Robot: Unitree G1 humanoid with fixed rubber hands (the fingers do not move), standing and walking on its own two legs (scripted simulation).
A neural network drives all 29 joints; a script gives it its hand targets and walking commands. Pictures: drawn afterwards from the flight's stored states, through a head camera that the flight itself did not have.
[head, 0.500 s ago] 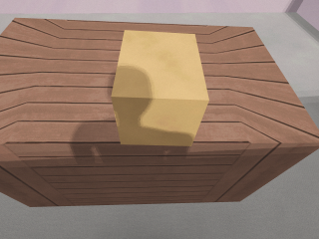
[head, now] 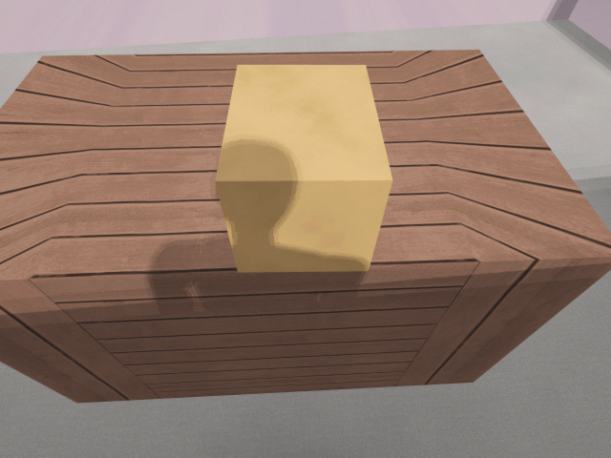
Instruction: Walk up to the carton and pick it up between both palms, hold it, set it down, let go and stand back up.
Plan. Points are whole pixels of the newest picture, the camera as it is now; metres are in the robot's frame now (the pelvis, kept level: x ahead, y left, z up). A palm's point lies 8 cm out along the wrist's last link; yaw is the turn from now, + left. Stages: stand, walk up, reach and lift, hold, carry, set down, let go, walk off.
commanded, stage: walk up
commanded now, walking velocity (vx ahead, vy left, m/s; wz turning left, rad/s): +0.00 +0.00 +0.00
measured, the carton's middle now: (302, 167) +0.54 +0.03 +0.05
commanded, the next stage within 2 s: stand in 1.76 s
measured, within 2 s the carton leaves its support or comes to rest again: neither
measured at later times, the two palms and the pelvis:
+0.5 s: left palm out of the picture -0.04 +0.33 -0.14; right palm out of the picture +0.05 -0.16 -0.15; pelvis +0.01 +0.08 -0.01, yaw +1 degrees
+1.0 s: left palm out of the picture +0.06 +0.37 -0.14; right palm out of the picture +0.01 -0.04 -0.16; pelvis +0.04 +0.15 +0.00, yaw -1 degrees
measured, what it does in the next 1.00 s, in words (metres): steps to the left: left foot, then right foot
